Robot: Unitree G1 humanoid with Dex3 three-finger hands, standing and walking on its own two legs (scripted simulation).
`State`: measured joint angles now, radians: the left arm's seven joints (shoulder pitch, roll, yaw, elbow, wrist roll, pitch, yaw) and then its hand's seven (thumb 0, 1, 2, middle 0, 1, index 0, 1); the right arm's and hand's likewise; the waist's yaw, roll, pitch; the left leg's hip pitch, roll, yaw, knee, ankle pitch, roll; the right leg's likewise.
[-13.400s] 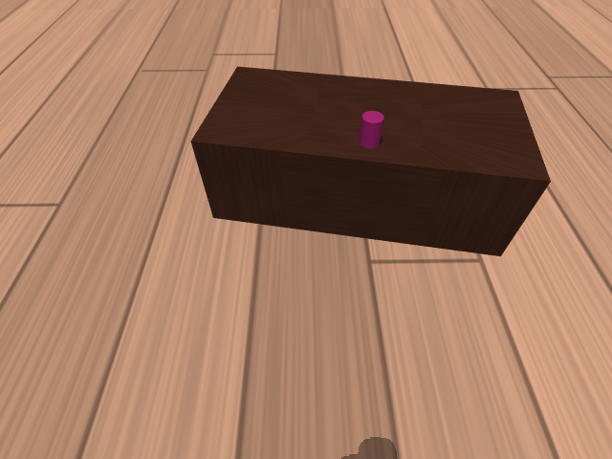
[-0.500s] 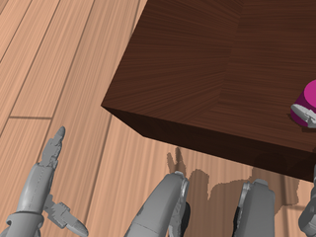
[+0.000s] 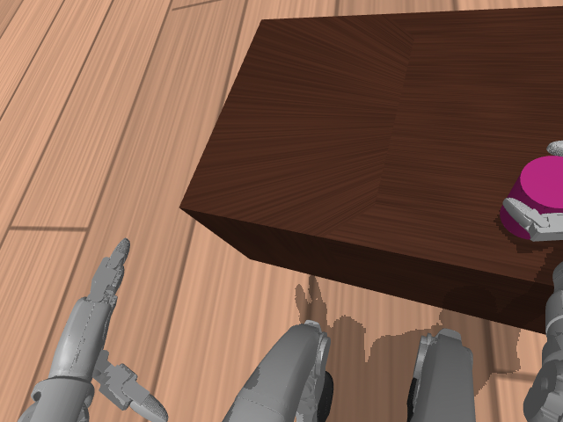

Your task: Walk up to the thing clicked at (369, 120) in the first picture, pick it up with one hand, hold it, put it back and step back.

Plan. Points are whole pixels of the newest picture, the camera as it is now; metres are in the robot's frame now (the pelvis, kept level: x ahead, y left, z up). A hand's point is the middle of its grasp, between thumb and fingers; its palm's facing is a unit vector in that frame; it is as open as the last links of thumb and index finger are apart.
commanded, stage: settle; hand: right
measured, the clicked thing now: (540, 200) +0.46 -0.24 -0.08
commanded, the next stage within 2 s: lift in 0.44 s
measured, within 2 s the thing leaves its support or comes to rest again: neither
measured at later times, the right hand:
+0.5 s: hand out of the picture +0.46 -0.25 -0.02, palm faces +0.28 +0.96 +0.00, open 10.5 cm
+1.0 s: hand out of the picture +0.44 -0.24 +0.04, palm faces +0.27 +0.96 -0.01, open 10.5 cm
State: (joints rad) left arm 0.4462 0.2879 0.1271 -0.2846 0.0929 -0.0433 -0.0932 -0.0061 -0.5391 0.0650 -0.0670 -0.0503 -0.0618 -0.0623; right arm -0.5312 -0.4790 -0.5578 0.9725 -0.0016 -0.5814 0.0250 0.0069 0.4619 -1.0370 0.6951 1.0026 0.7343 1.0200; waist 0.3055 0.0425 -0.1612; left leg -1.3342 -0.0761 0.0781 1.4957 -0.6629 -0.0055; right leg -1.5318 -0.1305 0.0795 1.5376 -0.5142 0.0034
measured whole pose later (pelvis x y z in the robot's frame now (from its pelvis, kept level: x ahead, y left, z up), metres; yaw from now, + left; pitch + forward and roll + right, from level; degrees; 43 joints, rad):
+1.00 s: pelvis +0.02 -0.01 +0.06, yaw -2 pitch +23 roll +6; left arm 0.45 0.24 0.09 -0.14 0.09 0.00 -0.08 -0.01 -0.52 0.05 -0.06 -0.05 -0.06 -0.05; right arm -0.46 -0.36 -0.44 0.87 0.02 -0.53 0.02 0.01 0.45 -1.05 0.66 1.05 0.70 1.06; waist 0.22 0.02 -0.16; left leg -1.07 -0.05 0.05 1.26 -0.60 -0.02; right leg -1.26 -0.11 0.04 1.32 -0.47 -0.01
